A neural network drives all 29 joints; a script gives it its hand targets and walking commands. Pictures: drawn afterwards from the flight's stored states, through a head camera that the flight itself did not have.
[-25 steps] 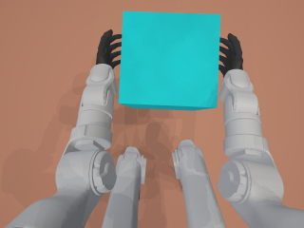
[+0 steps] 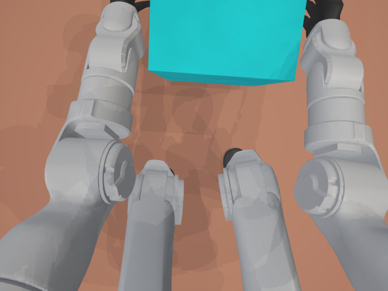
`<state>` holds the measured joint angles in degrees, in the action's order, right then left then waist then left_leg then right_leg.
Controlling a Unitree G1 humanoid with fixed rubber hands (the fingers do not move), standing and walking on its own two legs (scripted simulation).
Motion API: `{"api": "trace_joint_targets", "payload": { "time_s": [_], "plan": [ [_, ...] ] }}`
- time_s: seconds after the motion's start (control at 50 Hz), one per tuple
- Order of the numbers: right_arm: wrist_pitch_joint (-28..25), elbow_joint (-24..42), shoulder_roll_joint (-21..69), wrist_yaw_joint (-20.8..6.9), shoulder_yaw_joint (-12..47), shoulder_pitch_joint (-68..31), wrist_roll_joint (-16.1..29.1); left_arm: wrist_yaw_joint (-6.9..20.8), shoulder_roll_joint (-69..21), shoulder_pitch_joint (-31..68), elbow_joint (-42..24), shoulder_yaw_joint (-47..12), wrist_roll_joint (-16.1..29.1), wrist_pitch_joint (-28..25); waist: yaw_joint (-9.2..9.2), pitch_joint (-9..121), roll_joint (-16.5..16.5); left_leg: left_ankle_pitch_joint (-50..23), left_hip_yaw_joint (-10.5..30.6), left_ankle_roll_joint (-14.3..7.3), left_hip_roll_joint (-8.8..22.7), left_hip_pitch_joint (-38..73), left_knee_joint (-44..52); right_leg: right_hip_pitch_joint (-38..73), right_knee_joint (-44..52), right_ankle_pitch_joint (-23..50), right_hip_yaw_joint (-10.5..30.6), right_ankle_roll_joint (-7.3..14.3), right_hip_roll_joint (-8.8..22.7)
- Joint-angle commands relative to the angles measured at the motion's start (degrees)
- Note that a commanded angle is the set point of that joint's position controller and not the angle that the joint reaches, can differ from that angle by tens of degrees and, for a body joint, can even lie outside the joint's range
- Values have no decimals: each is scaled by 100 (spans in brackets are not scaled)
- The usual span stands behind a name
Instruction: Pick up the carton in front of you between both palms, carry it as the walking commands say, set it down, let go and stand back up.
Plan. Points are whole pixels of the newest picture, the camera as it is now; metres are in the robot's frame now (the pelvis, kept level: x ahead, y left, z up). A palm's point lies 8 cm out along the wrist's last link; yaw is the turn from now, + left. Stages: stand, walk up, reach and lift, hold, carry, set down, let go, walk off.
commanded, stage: set down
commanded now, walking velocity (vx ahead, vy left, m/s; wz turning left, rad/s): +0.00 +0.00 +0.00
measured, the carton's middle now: (219, 25) +0.54 -0.08 -0.23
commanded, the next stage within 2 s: none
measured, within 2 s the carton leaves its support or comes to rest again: rests again in 0.58 s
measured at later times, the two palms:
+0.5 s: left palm (132, 16) +0.56 +0.07 -0.20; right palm (306, 32) +0.50 -0.23 -0.20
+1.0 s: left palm (129, 17) +0.56 +0.08 -0.21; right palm (304, 34) +0.50 -0.23 -0.21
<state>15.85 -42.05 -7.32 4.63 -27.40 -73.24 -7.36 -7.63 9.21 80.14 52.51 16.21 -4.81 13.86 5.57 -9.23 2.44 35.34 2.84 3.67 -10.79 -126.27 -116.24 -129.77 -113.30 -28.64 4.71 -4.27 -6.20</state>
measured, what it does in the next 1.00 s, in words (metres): stands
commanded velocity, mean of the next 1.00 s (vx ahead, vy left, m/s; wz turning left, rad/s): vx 0.00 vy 0.00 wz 0.00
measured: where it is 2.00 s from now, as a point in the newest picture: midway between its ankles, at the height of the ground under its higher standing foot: (200, 203)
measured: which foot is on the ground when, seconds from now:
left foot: down 0.00-1.00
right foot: down 0.00-1.00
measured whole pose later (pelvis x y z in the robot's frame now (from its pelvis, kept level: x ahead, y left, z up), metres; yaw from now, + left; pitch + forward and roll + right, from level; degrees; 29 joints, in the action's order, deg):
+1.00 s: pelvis +0.00 +0.00 -0.04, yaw +0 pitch +36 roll -2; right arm 11.8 -53.4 -11.8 -2.2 -29.4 -79.1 -8.0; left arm -3.5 14.6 88.7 65.2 12.5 -3.6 10.2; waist 6.8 -22.3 2.4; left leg 37.3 1.6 1.6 -9.6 -125.7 -127.5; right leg -127.5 -123.7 -31.9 1.6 -3.1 -2.1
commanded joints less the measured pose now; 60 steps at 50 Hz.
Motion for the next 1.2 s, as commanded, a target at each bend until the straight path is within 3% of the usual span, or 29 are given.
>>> {"api": "trace_joint_targets", "payload": {
  "time_s": [0.0,0.1,0.16,0.32,0.64,0.84,1.06,1.14,1.18],
  "plan": [
    [-180,239,4545,-1481,2724,-3807,838,1174,-4980,3482,-400,-2211,715,-220,379,7202,127,-1806,-683,-188,-27,2975,714,4459,351,2203,-1014,58,-8],
    [-253,507,4438,-1564,2840,-4077,1175,1124,-5160,3714,-625,-2616,970,-268,588,7297,564,-2427,-658,-204,-1,3356,363,4138,76,2687,-1003,123,10],
    [-270,381,4480,-1592,2839,-3885,1241,1096,-5350,3647,-707,-2763,1061,-300,613,7353,706,-2717,-617,-183,-7,3382,258,4182,-53,2951,-976,163,5],
    [-320,-127,4407,-1722,2497,-3584,962,1163,-5161,3199,-159,-2344,854,-373,558,6059,538,-2314,-507,-238,-17,2574,248,3476,-195,2512,-957,172,1],
    [-533,-388,3727,-1668,2121,-3930,718,1275,-4394,3550,314,-2056,908,-529,640,4849,461,-1611,-402,-329,8,1984,84,3204,-312,1941,-822,326,92],
    [-445,-931,3356,-1704,1606,-3519,374,1419,-3749,3169,845,-1574,550,-460,441,3683,411,-1001,-375,-397,67,1440,95,2761,-298,1293,-713,385,105],
    [-427,-1335,2759,-1689,1027,-3085,75,1447,-3092,2796,1158,-1215,189,-368,346,2977,476,-798,-251,-397,163,1503,114,2288,-358,858,-685,405,163],
    [-562,-1488,2193,-1521,676,-2819,-37,1290,-2461,2742,1111,-1137,134,-444,382,3090,444,-938,-235,-287,254,1777,94,2489,-424,1003,-746,323,236],
    [-706,-1596,1058,-1249,264,-2352,-121,1031,-1232,2424,1084,-882,93,-545,422,3234,431,-1055,-267,-204,338,1966,84,2676,-454,1113,-807,271,316]
  ]
}}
